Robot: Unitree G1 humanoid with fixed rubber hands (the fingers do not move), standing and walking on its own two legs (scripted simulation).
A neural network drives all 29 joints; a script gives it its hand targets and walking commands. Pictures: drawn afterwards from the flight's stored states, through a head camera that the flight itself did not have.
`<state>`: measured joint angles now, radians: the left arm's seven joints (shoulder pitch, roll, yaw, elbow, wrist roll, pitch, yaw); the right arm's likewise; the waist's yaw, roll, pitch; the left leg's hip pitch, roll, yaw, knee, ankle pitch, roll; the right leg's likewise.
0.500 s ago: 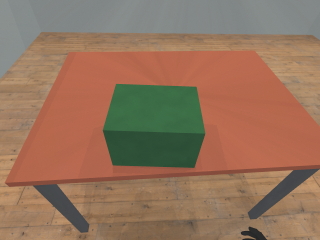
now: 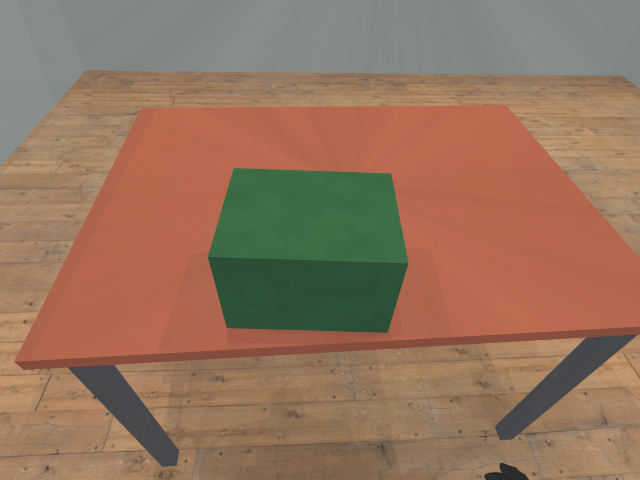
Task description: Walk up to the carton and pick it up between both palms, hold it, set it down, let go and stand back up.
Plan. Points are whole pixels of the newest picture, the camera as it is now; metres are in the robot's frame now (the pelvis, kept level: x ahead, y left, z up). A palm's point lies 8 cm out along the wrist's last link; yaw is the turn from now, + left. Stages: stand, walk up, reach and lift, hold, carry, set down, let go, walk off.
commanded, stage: stand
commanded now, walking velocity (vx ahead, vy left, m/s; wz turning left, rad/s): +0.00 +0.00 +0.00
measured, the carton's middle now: (310, 249) +0.47 +0.02 +0.01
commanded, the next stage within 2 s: none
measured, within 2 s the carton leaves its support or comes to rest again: neither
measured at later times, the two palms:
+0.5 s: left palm out of the picture +0.06 +0.27 -0.12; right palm out of the picture +0.08 -0.26 -0.09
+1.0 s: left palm out of the picture +0.05 +0.27 -0.12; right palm out of the picture +0.07 -0.26 -0.09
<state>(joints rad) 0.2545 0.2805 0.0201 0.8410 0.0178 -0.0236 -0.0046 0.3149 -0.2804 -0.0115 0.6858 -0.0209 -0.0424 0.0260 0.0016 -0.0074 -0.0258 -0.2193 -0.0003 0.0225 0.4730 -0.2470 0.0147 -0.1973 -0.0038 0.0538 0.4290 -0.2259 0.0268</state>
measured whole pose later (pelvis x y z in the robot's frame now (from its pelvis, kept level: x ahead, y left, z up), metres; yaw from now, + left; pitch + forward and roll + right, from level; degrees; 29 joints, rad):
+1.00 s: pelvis -0.02 +0.00 +0.00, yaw +0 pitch -2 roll -1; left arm 0.25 0.28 0.02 0.90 0.02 -0.02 -0.01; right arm 0.32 -0.28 -0.01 0.73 -0.02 -0.04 0.02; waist 0.00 0.00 -0.03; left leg -0.22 0.00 0.02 0.47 -0.22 0.02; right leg -0.20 0.00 0.05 0.43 -0.20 0.03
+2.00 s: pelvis -0.02 +0.00 +0.00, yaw +0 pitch -2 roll -1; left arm 0.25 0.28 0.02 0.91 0.02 -0.01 -0.01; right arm 0.30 -0.28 -0.01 0.74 -0.01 -0.04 0.02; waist 0.00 0.01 -0.02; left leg -0.22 0.00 0.02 0.47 -0.22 0.02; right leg -0.20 0.00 0.05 0.43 -0.20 0.03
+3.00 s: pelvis -0.01 +0.00 +0.00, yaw +0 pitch -1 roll +0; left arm 0.25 0.28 0.02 0.91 0.02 -0.01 -0.01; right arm 0.26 -0.28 -0.01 0.74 -0.01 -0.04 0.02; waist 0.00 0.01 0.01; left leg -0.21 0.00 0.02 0.45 -0.22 0.02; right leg -0.20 0.00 0.05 0.43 -0.21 0.03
